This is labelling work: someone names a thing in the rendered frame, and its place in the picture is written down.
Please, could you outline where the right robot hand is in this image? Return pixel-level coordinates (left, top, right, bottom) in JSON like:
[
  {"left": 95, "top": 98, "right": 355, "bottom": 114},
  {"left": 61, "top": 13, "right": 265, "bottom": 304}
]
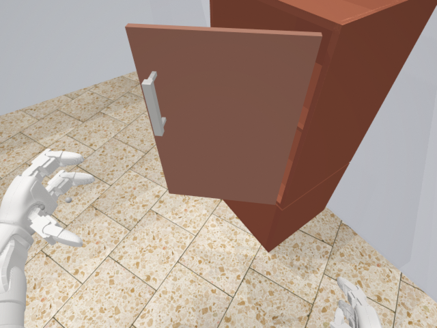
[{"left": 330, "top": 277, "right": 382, "bottom": 328}]

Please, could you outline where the cupboard door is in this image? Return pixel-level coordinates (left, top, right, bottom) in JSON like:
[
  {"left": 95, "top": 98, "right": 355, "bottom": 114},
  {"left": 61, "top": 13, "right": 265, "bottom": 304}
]
[{"left": 125, "top": 23, "right": 322, "bottom": 205}]

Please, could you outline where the handle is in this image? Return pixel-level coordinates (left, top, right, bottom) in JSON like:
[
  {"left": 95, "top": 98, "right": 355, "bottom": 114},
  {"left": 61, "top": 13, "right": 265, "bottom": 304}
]
[{"left": 141, "top": 71, "right": 166, "bottom": 136}]

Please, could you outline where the left robot forearm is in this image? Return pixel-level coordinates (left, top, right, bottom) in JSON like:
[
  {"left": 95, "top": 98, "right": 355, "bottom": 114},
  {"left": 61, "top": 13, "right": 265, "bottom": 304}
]
[{"left": 0, "top": 223, "right": 34, "bottom": 328}]

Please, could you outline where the left robot hand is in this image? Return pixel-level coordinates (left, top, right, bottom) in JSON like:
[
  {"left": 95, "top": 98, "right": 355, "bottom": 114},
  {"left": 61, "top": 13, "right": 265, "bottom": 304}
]
[{"left": 0, "top": 149, "right": 95, "bottom": 247}]

